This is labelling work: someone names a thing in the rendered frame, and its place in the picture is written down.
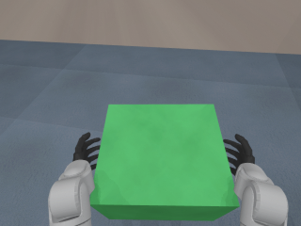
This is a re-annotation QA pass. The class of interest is left robot forearm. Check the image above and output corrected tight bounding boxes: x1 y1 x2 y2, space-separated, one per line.
48 159 95 226

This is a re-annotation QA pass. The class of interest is right robot forearm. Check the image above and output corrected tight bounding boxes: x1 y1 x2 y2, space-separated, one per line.
233 163 289 226

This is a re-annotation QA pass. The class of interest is carton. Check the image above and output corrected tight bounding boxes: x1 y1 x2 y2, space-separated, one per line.
89 104 240 221

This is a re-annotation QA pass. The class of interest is robot left hand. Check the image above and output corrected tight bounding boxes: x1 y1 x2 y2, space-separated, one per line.
72 132 101 170

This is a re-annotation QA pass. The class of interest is robot right hand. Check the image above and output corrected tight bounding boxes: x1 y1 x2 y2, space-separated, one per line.
223 134 255 176

